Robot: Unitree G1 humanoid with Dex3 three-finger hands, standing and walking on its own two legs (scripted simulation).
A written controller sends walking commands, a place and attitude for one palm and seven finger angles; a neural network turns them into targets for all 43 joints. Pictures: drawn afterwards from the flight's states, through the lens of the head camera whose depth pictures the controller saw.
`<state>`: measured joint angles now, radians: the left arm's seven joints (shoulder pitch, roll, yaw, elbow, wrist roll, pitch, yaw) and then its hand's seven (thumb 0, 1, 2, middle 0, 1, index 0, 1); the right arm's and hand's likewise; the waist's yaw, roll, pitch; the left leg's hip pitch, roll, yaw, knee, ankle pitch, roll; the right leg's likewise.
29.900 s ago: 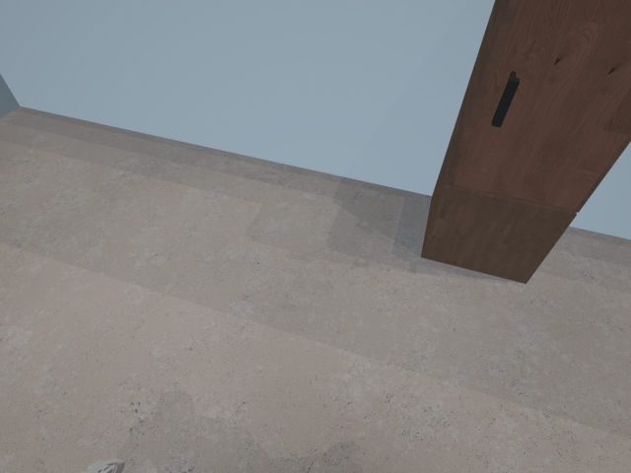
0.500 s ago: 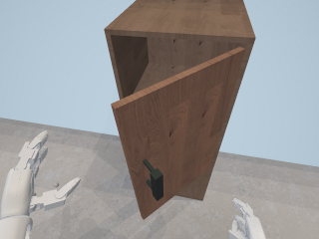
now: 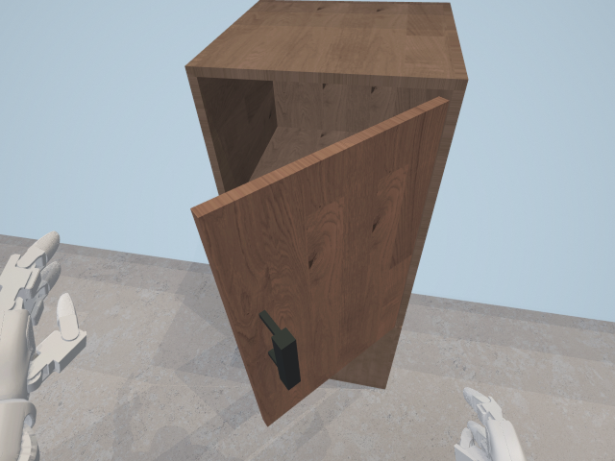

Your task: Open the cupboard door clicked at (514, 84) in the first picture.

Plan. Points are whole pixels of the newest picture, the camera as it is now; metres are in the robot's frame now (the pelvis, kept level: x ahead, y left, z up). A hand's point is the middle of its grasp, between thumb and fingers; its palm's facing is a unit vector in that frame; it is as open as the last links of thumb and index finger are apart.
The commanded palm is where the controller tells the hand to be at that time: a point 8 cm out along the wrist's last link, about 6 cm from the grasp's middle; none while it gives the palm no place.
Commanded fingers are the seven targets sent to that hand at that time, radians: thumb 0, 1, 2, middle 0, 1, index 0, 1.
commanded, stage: draw the hand back to the body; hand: left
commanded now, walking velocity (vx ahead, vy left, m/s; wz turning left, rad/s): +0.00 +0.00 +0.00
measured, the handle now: (278, 349) +0.28 +0.09 -0.02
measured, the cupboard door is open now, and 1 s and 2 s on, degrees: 49 49 49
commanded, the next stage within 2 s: step back with the hand held close in 0.10 s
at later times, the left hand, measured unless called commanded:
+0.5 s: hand (61, 358) +0.16 +0.27 +0.14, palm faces +0.35 -0.78 -0.51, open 7.4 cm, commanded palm +0.10 +0.31 +0.17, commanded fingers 0.00 0.90 0.90 -0.20 -0.30 -0.20 -0.30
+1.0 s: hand out of the picture +0.08 +0.30 +0.15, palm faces +0.45 -0.74 -0.50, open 7.4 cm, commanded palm +0.02 +0.34 +0.17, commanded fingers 0.00 0.90 0.90 -0.20 -0.30 -0.20 -0.30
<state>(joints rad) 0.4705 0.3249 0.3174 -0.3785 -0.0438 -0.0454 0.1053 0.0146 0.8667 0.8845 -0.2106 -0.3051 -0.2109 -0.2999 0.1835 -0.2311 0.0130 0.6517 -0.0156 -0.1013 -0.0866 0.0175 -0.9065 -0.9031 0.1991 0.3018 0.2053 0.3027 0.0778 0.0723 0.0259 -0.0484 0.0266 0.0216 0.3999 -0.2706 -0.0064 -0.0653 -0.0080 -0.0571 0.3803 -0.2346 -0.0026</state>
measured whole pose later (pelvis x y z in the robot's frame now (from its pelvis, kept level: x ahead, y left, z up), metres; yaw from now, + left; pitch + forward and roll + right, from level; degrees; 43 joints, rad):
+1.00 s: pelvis -0.11 +0.03 -0.02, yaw +2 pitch -2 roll -2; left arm 0.54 0.41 0.44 -0.54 0.01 -0.21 0.15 0.02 0.89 0.89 -0.22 -0.31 -0.22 -0.30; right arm 0.21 -0.21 0.00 0.58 -0.01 -0.08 -0.08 0.02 -0.90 -0.90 0.20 0.30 0.21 0.30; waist 0.01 0.00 0.07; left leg -0.41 0.00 0.00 0.63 -0.20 0.04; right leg -0.37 0.00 -0.01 0.54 -0.18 0.03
